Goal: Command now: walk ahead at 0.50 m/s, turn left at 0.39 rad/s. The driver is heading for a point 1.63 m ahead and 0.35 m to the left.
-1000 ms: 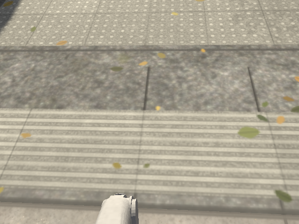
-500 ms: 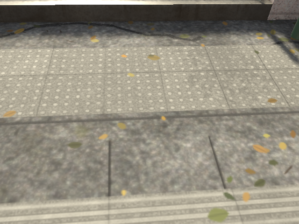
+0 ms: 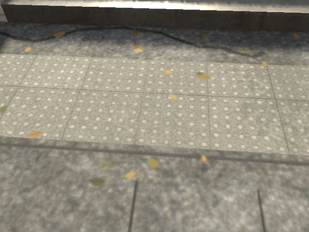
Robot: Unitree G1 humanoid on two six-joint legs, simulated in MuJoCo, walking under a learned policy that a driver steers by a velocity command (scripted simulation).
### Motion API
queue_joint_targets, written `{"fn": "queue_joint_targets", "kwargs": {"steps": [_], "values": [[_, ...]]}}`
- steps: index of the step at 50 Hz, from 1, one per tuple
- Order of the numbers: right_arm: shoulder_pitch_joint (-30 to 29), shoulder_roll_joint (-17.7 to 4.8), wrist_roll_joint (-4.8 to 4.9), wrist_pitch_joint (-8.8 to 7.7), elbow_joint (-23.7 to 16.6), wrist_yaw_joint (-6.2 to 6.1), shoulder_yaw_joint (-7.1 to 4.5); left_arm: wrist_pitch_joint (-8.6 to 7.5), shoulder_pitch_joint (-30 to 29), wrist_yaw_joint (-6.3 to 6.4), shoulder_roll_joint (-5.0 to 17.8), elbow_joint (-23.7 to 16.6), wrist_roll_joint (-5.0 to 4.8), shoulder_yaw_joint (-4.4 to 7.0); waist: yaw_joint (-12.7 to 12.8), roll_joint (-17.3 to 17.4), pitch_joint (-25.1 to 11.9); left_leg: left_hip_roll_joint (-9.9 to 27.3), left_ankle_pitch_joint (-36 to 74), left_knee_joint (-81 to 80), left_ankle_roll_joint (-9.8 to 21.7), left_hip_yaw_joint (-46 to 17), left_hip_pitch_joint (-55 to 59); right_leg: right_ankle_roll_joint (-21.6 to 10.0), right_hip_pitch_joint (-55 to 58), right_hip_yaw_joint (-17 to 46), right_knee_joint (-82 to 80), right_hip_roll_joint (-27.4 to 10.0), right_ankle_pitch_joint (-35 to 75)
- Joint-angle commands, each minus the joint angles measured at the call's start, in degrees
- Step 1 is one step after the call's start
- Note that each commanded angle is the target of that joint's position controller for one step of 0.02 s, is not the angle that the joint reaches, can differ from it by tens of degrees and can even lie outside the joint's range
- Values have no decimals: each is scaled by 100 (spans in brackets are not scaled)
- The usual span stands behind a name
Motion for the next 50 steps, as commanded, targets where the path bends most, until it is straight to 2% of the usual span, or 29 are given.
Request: {"fn": "queue_joint_targets", "kwargs": {"steps": [1, 5, 9, 12, 13, 14, 15, 16, 17, 18, 19, 20, 21, 24, 26, 29, 31, 34, 37, 38, 39, 40, 41, 42, 43, 44, 45, 47, 50], "values": [[154, -77, -48, 38, -279, 53, -26, -99, -317, 94, 750, -348, 28, 158, -250, -479, 274, 151, 828, -717, -32, -150, -254, -689, -172, 603, -882, -1601, 1990], [-732, 22, -82, 17, -612, 155, 33, -48, -43, 209, 914, -259, -51, 215, 92, -442, 461, 53, 1477, -2114, 34, 359, -192, -511, 319, 155, -929, -1651, 2145], [-1281, 50, -60, 35, -967, 293, 50, 128, 219, 263, 987, -175, -118, 280, 254, -469, 572, -86, 958, -2728, 193, 726, -442, -419, 1326, -88, -472, -1921, 2787], [-925, -222, -73, 90, -1106, 377, -94, 243, -32, 311, 1234, -300, -164, 363, -120, -834, 170, -617, 89, -2820, 484, 1234, 601, -236, 1515, -338, 526, -1946, 5294], [-393, -404, -57, 111, -1032, 375, -198, 286, -158, 331, 1335, -339, -183, 395, -440, -942, -104, -829, -127, -2894, 627, 1316, 1283, -170, 1439, -383, 1272, -1917, 5915], [497, -725, -57, 116, -834, 328, -375, 308, -314, 333, 1359, -389, -219, 396, -932, -846, -544, -1036, 240, -3413, 841, 1265, 2555, -13, 1033, -470, 2448, -1705, 5641], [1344, -1245, -103, 160, -649, 195, -574, 255, -285, 328, 1206, -514, -139, 342, -1232, -269, -1027, -389, 410, -3582, 1149, 85, 4286, 234, -400, -467, 4239, -1393, 3665], [1139, -1739, -109, 95, -709, 167, -614, 72, 311, 199, 228, -787, 51, 62, -402, 1111, -1434, 987, 240, -3965, 2211, -3061, 6130, 537, -3016, 254, 6221, -133, -2042], [1487, -1342, -167, 57, -792, 177, -503, -205, -243, 89, 666, -944, -192, 110, -836, 681, -2122, 1259, -256, -4784, 2425, -4183, 6508, 444, -3727, 1475, 6846, -76, -2145], [1268, -978, -183, 21, -781, 164, -423, -311, -748, 53, 836, -1096, -370, 159, -855, 445, -1369, 1063, 10, -4833, 2083, -3301, 6021, 290, -4192, 1517, 6713, -392, -1615], [799, -733, -110, 2, -877, 163, -346, -338, -844, 81, 832, -1106, -284, 140, -574, -155, -863, 810, 469, -4857, 1829, -2527, 5057, 227, -3973, 1479, 6170, -671, -1106], [381, -559, -101, 0, -994, 168, -288, -296, -837, 127, 879, -1071, -139, 194, -317, -371, -563, 597, 968, -4934, 1660, -1993, 4146, 276, -3529, 1413, 5713, -847, -875], [192, -437, -139, -7, -1084, 152, -235, -201, -713, 138, 938, -1089, -96, 252, -121, -350, -442, 437, 1220, -5076, 1597, -1693, 3558, 332, -3129, 1442, 5449, -973, -748], [246, -637, -142, -50, -1143, 84, -278, 10, -746, 179, 767, -1256, -27, 253, 25, -227, -250, 230, 1706, -5268, 1589, -1284, 2743, 554, -2862, 1300, 4613, -981, -450], [426, -786, -132, -47, -1117, 2, -320, 43, -1133, 204, 634, -1393, 16, 202, -79, -113, -145, 63, 1831, -5291, 1476, -954, 2549, 674, -2904, 1188, 3805, -881, 203], [743, -690, -89, -19, -1003, -36, -293, 25, -1691, 148, 455, -1471, -24, 115, -391, 156, -115, -189, 1533, -5168, 1166, -583, 2591, 641, -2598, 1094, 2416, -685, 1385], [970, -690, -92, -27, -911, -17, -286, -5, -2009, 86, 463, -1543, -85, 100, -583, 261, -68, -107, 1103, -5135, 1102, -664, 2712, 597, -2418, 1044, 1922, -571, 1787], [1194, -709, -84, -12, -821, -2, -286, -72, -2374, -6, 626, -1723, -131, 137, -724, 286, 75, 207, 981, -4823, 1097, -1044, 3345, 398, -2669, 1094, 1514, -512, 1445], [1185, -790, -102, 41, -817, -40, -316, -161, -2220, -82, 771, -1785, -137, 198, -571, 434, 65, 428, 1508, -4431, 966, -1354, 3860, 142, -2468, 1008, 1190, -394, 746], [1049, -798, -90, 57, -859, -45, -314, -185, -1849, -82, 837, -1703, -124, 245, -331, 484, -71, 321, 2205, -4115, 873, -1277, 3870, 18, -1937, 872, 965, -262, 727], [908, -696, -88, 55, -922, -39, -279, -206, -1210, -66, 993, -1540, -66, 332, -12, 415, -472, 26, 2944, -3415, 728, -1050, 3706, -169, -952, 900, 924, -279, 936], [751, -494, -160, 30, -1084, -28, -186, -211, -215, -37, 1312, -1419, 9, 419, 429, -28, -1258, -319, 2251, -1955, 505, -691, 2894, -595, 599, 1769, 1121, -1122, 1289], [1567, -176, -62, -53, -1066, -37, -87, -155, 543, -43, 1714, -1199, 47, 548, 304, -1705, -2020, -1188, -426, 234, 17, -159, 722, -1598, 2687, 4161, 812, -2311, 457], [1557, -430, -56, -115, -1011, -11, -91, -105, 658, -66, 1271, -1124, -135, 435, 372, -1871, -1926, -1119, -2315, 910, -13, -522, -229, -1672, 2845, 5272, 211, -2543, -567], [994, -713, -5, -124, -1099, 18, -156, -43, 301, -28, 971, -1178, -193, 346, 415, -1260, -1020, -790, -1909, 1256, -6, -471, -691, -1399, 2166, 4550, 136, -2372, -1048], [543, -677, -66, -120, -1207, 19, -127, 19, -61, -9, 871, -1263, -140, 286, 304, -688, -546, -498, -1399, 1071, 18, -195, -606, -1198, 1346, 3858, 20, -2141, -831], [304, -603, -158, -116, -1281, 15, -136, 40, -317, -25, 778, -1276, -89, 239, 143, -476, -153, -319, -1081, 634, 19, -86, -437, -1122, 608, 3442, -173, -1921, -380], [488, -449, -158, -62, -1262, 12, -145, 11, -504, -48, 668, -1277, -42, 179, -154, -687, -44, -105, -802, 114, -15, -8, 129, -1027, -108, 2863, -446, -1603, 377], [355, -290, -182, -18, -1298, -20, -90, -23, -386, -20, 885, -1128, -97, 235, -210, -718, -24, -6, -446, -619, -160, 187, 109, -1094, -278, 2272, -653, -1514, 1372]]}}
